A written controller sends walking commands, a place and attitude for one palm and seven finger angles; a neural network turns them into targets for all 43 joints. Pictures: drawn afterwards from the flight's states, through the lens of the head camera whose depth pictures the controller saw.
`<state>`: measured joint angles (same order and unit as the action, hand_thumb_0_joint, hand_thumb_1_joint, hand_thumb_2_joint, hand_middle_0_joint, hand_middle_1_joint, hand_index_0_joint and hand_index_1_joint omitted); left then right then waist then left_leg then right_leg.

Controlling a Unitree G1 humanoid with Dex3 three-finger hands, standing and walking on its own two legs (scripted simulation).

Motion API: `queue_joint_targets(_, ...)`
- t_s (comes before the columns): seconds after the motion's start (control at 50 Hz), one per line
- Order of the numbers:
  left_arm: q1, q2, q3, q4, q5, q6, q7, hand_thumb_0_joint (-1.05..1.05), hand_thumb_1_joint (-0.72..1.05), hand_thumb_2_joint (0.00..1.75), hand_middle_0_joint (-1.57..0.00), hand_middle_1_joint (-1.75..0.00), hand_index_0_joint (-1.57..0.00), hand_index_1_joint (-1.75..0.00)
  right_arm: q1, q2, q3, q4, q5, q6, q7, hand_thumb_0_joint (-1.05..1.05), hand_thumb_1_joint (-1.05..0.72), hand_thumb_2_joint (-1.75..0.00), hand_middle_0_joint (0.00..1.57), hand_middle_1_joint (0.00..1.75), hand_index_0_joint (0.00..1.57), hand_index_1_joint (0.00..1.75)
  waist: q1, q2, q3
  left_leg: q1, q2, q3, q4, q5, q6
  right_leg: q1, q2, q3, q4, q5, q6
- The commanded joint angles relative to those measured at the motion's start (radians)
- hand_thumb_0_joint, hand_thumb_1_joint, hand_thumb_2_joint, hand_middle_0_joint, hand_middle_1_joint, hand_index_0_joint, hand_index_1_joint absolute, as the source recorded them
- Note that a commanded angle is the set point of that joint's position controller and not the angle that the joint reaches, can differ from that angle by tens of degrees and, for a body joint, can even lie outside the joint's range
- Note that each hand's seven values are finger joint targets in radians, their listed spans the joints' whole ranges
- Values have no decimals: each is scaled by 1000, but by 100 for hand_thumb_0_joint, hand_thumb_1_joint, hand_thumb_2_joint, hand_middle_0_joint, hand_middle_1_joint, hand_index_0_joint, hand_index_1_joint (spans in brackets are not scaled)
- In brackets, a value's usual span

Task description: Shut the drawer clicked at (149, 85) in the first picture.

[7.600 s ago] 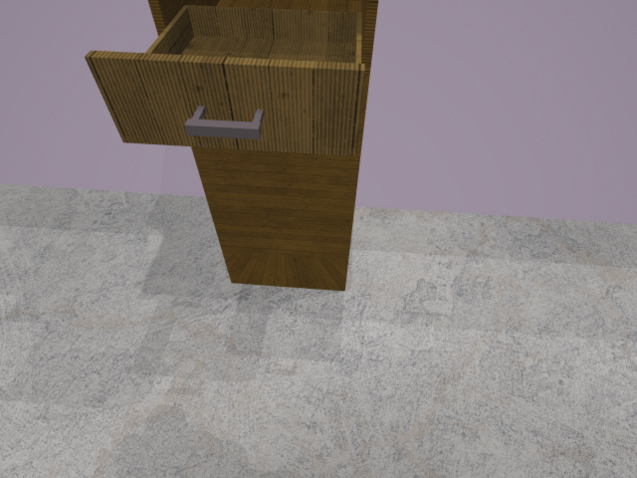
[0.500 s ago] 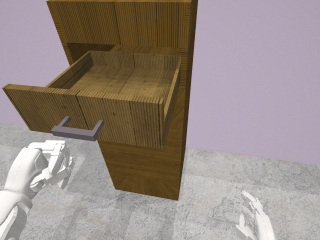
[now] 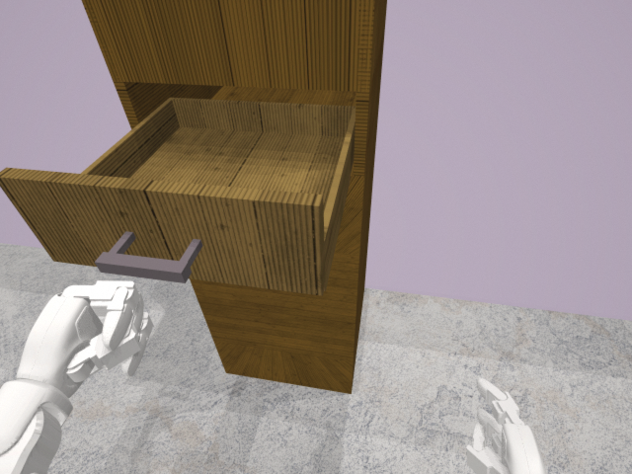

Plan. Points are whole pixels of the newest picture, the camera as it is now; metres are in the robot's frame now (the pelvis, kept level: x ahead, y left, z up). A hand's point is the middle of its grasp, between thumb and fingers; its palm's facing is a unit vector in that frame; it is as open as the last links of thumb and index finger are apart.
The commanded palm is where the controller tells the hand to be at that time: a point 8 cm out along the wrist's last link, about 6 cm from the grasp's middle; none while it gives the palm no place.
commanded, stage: push the drawer shut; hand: left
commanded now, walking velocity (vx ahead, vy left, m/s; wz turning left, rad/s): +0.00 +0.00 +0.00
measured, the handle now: (151, 255) +0.30 +0.22 +0.17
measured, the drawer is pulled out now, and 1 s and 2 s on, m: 0.29 0.22 0.10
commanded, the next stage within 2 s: none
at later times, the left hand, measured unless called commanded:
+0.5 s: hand (145, 311) +0.23 +0.20 +0.16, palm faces -0.04 -0.99 -0.10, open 3.1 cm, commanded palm +0.23 +0.25 +0.17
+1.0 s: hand (171, 266) +0.30 +0.20 +0.16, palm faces -0.07 -0.99 -0.08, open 3.0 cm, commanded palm +0.30 +0.24 +0.17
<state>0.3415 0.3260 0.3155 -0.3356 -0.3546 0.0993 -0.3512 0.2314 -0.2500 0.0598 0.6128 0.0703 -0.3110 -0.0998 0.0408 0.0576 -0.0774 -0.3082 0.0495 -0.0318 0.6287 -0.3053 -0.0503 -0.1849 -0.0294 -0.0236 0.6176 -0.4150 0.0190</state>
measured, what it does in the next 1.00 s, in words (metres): stands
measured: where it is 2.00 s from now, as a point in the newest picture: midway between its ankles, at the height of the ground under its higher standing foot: outside the picture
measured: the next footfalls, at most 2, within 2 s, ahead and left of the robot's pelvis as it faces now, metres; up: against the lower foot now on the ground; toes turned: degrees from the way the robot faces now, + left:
none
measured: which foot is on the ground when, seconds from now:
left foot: down 0.00-1.00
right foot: down 0.00-1.00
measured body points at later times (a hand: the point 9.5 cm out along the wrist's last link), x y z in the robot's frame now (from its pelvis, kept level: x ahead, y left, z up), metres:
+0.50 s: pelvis -0.01 +0.00 +0.00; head -0.04 -0.03 +0.45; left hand +0.23 +0.26 +0.17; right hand +0.18 -0.23 -0.07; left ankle +0.02 +0.15 -0.72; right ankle -0.05 -0.13 -0.72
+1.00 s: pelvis -0.04 +0.00 +0.00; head -0.05 -0.02 +0.45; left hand +0.29 +0.25 +0.17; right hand +0.15 -0.23 -0.08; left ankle +0.02 +0.15 -0.72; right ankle -0.05 -0.13 -0.72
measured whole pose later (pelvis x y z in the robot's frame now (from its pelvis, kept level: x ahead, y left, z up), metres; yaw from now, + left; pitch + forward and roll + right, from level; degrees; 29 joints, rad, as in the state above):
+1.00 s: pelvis -0.04 +0.00 +0.00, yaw +1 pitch -2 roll +0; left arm -0.30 0.37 0.22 0.30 -0.27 0.06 -0.34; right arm 0.20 -0.26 0.08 0.69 0.08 -0.24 -0.13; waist 0.02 0.06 0.00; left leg -0.33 0.04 -0.06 0.60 -0.23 -0.05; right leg -0.22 -0.03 -0.05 0.62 -0.37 0.01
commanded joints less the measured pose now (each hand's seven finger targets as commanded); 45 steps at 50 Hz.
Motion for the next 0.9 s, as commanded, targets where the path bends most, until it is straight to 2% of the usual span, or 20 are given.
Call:
queue_joint_targets(0.0, -139, 180, 119, -207, -25, -72, 4, 0, 90, 90, -140, -160, -140, -160, -144, -103, -45, -175, 1, -60, -4, 0, -90, -90, 20, 30, 20, 30, 0, -20, -66, 153, -47, 40, -68, 196, 72, -133, 41, -59, -115, 347, 3)
queue_joint_targets(0.04, -177, 152, 83, -216, -25, -74, 0, 0, 90, 90, -140, -160, -140, -160, -150, -101, -43, -174, 3, -58, -4, 0, -90, -90, 20, 30, 20, 30, -10, -10, -47, 155, -48, 38, -71, 184, 71, -146, 42, -64, -114, 330, 3)
queue_joint_targets(0.08, -221, 178, 95, -181, -24, -70, 4, 0, 90, 90, -140, -160, -140, -160, -150, -111, -43, -158, 0, -56, -9, 0, -90, -90, 20, 30, 20, 30, -13, -31, -33, 147, -45, 35, -69, 171, 74, -148, 44, -58, -126, 314, 3)
queue_joint_targets(0.14, -279, 166, 70, -162, -14, -66, -1, 0, 90, 90, -140, -160, -140, -160, -149, -109, -44, -155, 0, -50, -11, 0, -90, -90, 20, 30, 20, 30, -19, -16, -38, 154, -49, 33, -73, 165, 74, -156, 40, -59, -122, 303, 5)
queue_joint_targets(0.16, -305, 158, 55, -166, -10, -66, -1, 0, 90, 90, -140, -160, -140, -160, -152, -107, -44, -154, 0, -50, -11, 0, -90, -90, 20, 30, 20, 30, -20, 17, -47, 165, -50, 34, -73, 163, 74, -158, 38, -56, -122, 298, 4)
queue_joint_targets(0.2, -325, 178, 70, -129, -7, -60, 5, 0, 90, 90, -140, -160, -140, -160, -149, -111, -44, -146, -2, -45, -13, 0, -90, -90, 20, 30, 20, 30, -21, -23, -45, 156, -51, 31, -72, 165, 77, -152, 37, -56, -128, 302, 4)
queue_joint_targets(0.26, -383, 176, 60, -103, 1, -59, 5, 0, 90, 90, -140, -160, -140, -160, -158, -108, -44, -149, -1, -36, -12, 0, -90, -90, 20, 30, 20, 30, -18, 1, -63, 165, -52, 33, -77, 159, 75, -151, 34, -55, -123, 290, 3)
queue_joint_targets(0.3, -374, 199, 91, -53, 0, -52, 10, 0, 90, 90, -140, -160, -140, -160, -155, -111, -44, -145, -3, -28, -12, 0, -90, -90, 20, 30, 20, 30, -13, -43, -63, 152, -51, 36, -77, 171, 77, -139, 33, -53, -128, 305, 3)
queue_joint_targets(0.32, -406, 200, 89, -39, 1, -49, 10, 0, 90, 90, -140, -160, -140, -160, -158, -111, -44, -145, -1, -22, -12, 0, -90, -90, 20, 30, 20, 30, -13, -18, -61, 150, -52, 36, -79, 163, 73, -141, 32, -52, -127, 294, 3)
queue_joint_targets(0.4, -499, 177, 54, -19, 5, -52, 17, 0, 90, 90, -140, -160, -140, -160, -160, -108, -43, -144, 1, -19, -13, 0, -90, -90, 20, 30, 20, 30, -23, 1, -59, 163, -52, 36, -83, 148, 74, -158, 34, -49, -134, 271, 1)
queue_joint_targets(0.48, -611, 183, 30, 40, 17, -64, 24, 0, 90, 90, -140, -160, -140, -160, -155, -118, -45, -121, 4, -18, -23, 0, -90, -90, 20, 30, 20, 30, -40, -36, -48, 166, -50, 32, -89, 107, 76, -175, 37, -43, -150, 211, 3)
queue_joint_targets(0.56, -719, 169, -11, 79, 28, -76, 25, 0, 90, 90, -140, -160, -140, -160, -159, -113, -44, -113, 5, -20, -31, 0, -90, -90, 20, 30, 20, 30, -50, 7, -47, 181, -53, 24, -102, 58, 74, -199, 34, -40, -158, 150, 1)
queue_joint_targets(0.62, -808, 158, -45, 121, 38, -83, 28, 0, 90, 90, -140, -160, -140, -160, -157, -115, -41, -101, 6, -19, -36, 0, -90, -90, 20, 30, 20, 30, -61, -23, -55, 185, -53, 16, -111, 34, 76, -202, 35, -39, -161, 125, 0)
queue_joint_targets(0.66, -846, 162, -48, 153, 41, -88, 28, 0, 90, 90, -140, -160, -140, -160, -159, -113, -38, -96, 5, -17, -39, 0, -90, -90, 20, 30, 20, 30, -61, 3, -53, 186, -54, 17, -115, 20, 73, -204, 32, -38, -162, 114, -3)
queue_joint_targets(0.68, -856, 184, -35, 187, 43, -90, 33, 0, 90, 90, -140, -160, -140, -160, -152, -122, -38, -87, 6, -15, -39, 0, -90, -90, 20, 30, 20, 30, -61, -39, -52, 176, -51, 17, -115, 8, 76, -199, 33, -32, -169, 99, -2)
queue_joint_targets(0.72, -921, 170, -55, 220, 43, -96, 31, 0, 90, 90, -140, -160, -140, -160, -158, -115, -35, -84, 8, -11, -41, 0, -90, -90, 20, 30, 20, 30, -70, -11, -50, 180, -54, 17, -121, -10, 74, -208, 32, -31, -169, 82, -4)
queue_joint_targets(0.78, -967, 197, -45, 306, 44, -98, 35, 0, 90, 90, -140, -160, -140, -160, -148, -124, -33, -72, 9, -3, -44, 0, -90, -90, 20, 30, 20, 30, -72, -66, -42, 160, -49, 14, -124, -34, 76, -210, 33, -23, -179, 53, -4)
queue_joint_targets(0.8, -1008, 178, -61, 300, 43, -102, 31, 0, 90, 90, -140, -160, -140, -160, -154, -118, -33, -77, 8, -3, -43, 0, -90, -90, 20, 30, 20, 30, -75, -38, -63, 173, -53, 17, -122, -21, 77, -208, 31, -19, -176, 67, -5)
queue_joint_targets(0.84, -1041, 206, -38, 347, 46, -99, 30, 0, 90, 90, -140, -160, -140, -160, -152, -120, -31, -74, 7, 3, -43, 0, -90, -90, 20, 30, 20, 30, -71, -7, -70, 170, -52, 15, -124, -18, 71, -202, 30, -23, -169, 73, -9)
queue_joint_targets(0.88, -1065, 213, -35, 410, 48, -99, 31, 0, 90, 90, -140, -160, -140, -160, -140, -125, -33, -67, 8, 10, -41, 0, -90, -90, 20, 30, 20, 30, -73, -48, -70, 155, -51, 17, -118, -16, 74, -199, 31, -15, -176, 71, -8)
